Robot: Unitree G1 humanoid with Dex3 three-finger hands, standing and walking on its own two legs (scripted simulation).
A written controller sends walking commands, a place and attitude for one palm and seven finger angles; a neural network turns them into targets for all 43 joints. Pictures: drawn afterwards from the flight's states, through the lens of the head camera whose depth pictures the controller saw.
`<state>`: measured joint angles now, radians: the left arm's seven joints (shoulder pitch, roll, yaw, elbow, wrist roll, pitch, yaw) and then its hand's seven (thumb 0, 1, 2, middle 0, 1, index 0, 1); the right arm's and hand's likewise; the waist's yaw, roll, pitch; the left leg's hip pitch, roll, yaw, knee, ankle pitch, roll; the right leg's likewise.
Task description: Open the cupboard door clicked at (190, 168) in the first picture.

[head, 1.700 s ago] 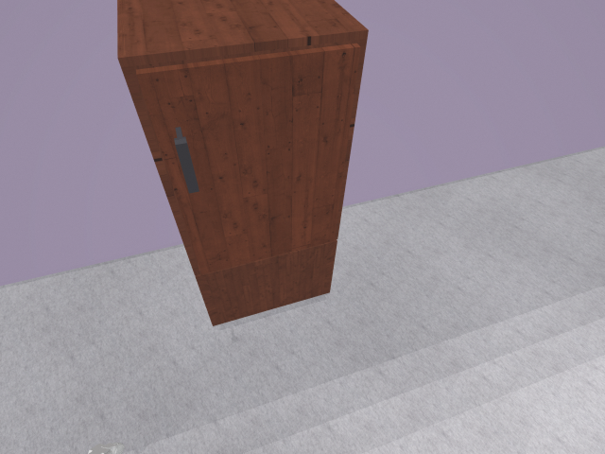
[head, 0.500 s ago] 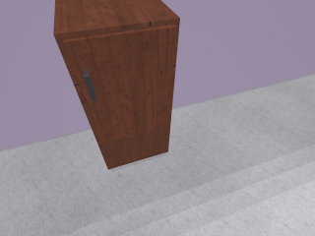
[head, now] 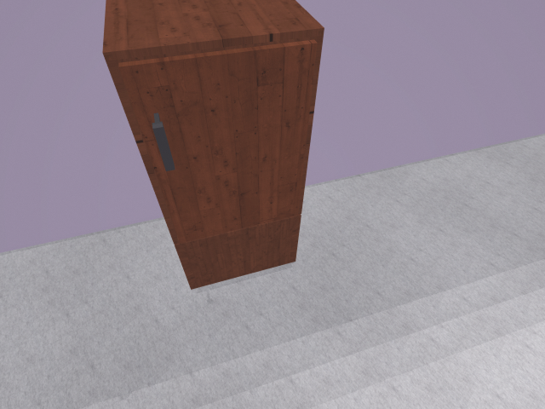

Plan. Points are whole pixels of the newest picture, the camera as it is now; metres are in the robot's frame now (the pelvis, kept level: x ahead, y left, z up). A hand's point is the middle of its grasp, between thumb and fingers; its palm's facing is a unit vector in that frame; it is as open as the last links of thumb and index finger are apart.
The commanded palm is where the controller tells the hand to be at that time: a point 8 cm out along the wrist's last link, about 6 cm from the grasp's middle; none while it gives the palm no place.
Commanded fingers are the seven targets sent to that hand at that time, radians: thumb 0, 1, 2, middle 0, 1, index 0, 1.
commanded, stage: turn to face it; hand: left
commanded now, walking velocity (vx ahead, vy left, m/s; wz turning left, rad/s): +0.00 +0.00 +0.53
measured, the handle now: (163, 142) +0.65 +0.29 +0.00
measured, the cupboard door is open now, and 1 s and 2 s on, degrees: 0 0 0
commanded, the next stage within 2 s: take the last steps up to it in 0.60 s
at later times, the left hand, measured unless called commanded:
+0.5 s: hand out of the picture -0.03 +0.26 -0.18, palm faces +0.22 -0.95 -0.23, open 7.3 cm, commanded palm none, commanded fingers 0.00 0.90 0.90 -0.20 -0.30 -0.20 -0.30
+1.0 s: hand out of the picture -0.08 +0.14 -0.17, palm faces +0.37 -0.92 -0.15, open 7.3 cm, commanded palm none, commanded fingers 0.00 0.90 0.90 -0.20 -0.30 -0.20 -0.30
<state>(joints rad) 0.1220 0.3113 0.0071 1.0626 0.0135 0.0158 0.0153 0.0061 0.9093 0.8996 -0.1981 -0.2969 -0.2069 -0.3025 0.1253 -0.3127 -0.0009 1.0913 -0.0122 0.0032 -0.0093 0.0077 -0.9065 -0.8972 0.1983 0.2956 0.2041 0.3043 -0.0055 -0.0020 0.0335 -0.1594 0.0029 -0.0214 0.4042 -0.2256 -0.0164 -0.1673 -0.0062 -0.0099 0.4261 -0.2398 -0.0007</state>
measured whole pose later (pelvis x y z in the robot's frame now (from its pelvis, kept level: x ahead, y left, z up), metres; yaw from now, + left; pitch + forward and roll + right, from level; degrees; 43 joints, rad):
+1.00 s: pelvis -0.01 +0.00 +0.00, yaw +19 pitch +0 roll +0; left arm 0.39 0.11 0.02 1.08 0.03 -0.02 0.01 0.00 0.91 0.90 -0.20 -0.30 -0.21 -0.30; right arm 0.27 -0.19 -0.07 1.06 -0.03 0.02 0.00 0.01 -0.91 -0.90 0.20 0.30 0.20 0.30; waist 0.01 0.01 -0.02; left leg -0.42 0.07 0.03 0.92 -0.34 -0.01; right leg -0.10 0.02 -0.08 0.37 -0.28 -0.04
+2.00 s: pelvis +0.10 +0.00 -0.02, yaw +16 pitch -1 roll +1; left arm 0.15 0.19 0.06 0.98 0.05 0.05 0.03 0.00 0.91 0.90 -0.20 -0.30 -0.21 -0.30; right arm 0.17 -0.22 -0.08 0.96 -0.02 0.05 0.01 0.00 -0.91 -0.90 0.19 0.29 0.20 0.30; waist 0.02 -0.02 0.04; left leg -0.35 0.03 0.05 0.89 -0.44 -0.03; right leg -0.41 -0.12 -0.13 0.49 -0.06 0.00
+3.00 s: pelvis +0.12 -0.04 +0.00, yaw +16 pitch -1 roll +0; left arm 0.21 0.15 0.03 1.12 0.01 -0.01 0.04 -0.01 0.97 0.90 -0.20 -0.30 -0.21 -0.30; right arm 0.26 -0.15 -0.03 1.15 -0.02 0.00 -0.05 0.02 -0.93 -0.90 0.20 0.30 0.20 0.30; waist 0.00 0.03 0.02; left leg -0.10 0.09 0.02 0.41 -0.29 -0.08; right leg -0.15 0.03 -0.10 0.44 -0.27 -0.05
